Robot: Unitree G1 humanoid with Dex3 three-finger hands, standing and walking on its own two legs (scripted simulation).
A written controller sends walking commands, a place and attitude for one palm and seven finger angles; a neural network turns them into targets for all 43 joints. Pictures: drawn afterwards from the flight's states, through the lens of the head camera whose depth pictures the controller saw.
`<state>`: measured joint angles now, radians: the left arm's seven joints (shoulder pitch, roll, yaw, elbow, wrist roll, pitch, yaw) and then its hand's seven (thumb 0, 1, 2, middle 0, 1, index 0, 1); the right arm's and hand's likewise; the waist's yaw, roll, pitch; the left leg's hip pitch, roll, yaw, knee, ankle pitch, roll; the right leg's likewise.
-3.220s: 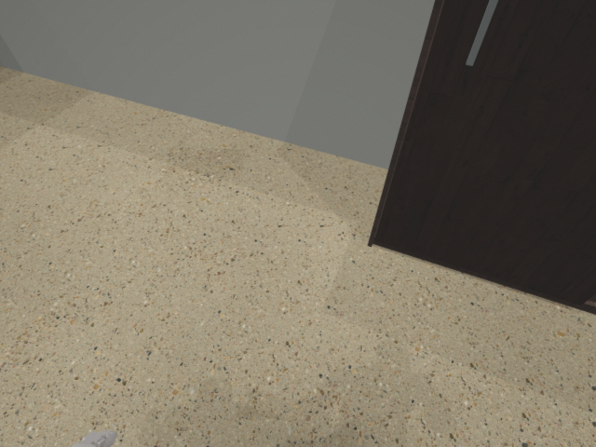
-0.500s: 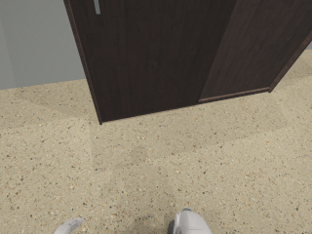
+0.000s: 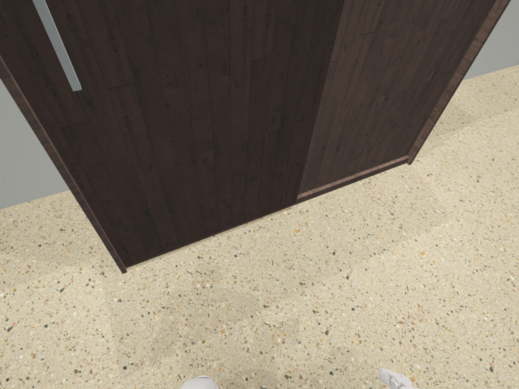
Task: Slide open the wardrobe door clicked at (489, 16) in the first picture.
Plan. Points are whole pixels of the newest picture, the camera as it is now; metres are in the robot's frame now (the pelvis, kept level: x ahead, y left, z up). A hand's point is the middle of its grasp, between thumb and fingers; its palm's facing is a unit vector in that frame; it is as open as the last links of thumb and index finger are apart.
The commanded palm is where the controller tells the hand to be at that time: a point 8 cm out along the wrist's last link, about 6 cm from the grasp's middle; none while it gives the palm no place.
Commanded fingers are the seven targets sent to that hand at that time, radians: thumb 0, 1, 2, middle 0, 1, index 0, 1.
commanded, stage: turn to face it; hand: left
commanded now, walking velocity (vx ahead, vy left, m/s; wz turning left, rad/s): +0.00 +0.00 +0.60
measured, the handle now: (44, 11) +0.64 +0.46 +0.23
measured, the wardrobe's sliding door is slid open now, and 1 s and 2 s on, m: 0.00 0.00 0.00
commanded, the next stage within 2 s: take the last steps up to it in 1.06 s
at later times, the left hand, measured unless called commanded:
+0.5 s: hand (151, 357) +0.19 +0.21 -0.15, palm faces +0.14 -0.97 -0.20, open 7.4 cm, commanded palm none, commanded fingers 0.00 0.90 0.90 -0.20 -0.30 -0.20 -0.30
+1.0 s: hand out of the picture -0.02 +0.21 -0.18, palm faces +0.48 -0.84 -0.25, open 7.4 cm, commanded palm none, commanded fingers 0.00 0.90 0.90 -0.20 -0.30 -0.20 -0.30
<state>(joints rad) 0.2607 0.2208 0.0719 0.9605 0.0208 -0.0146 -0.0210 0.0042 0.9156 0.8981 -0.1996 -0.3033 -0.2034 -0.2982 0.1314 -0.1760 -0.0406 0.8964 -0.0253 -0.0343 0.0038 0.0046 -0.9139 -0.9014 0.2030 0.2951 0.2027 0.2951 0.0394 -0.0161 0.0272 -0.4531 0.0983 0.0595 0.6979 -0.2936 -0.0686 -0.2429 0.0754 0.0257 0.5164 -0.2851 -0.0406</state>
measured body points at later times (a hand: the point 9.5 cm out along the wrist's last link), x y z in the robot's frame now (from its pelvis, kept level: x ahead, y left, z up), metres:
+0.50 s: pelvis +0.08 +0.01 +0.01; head +0.12 +0.01 +0.45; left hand +0.18 +0.26 -0.13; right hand +0.09 -0.23 -0.15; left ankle +0.08 +0.12 -0.73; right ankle +0.09 -0.11 -0.72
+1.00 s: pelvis +0.06 +0.01 -0.01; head +0.09 +0.04 +0.44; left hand -0.04 +0.25 -0.16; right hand +0.31 -0.17 -0.13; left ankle +0.02 +0.11 -0.74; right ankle +0.10 -0.11 -0.73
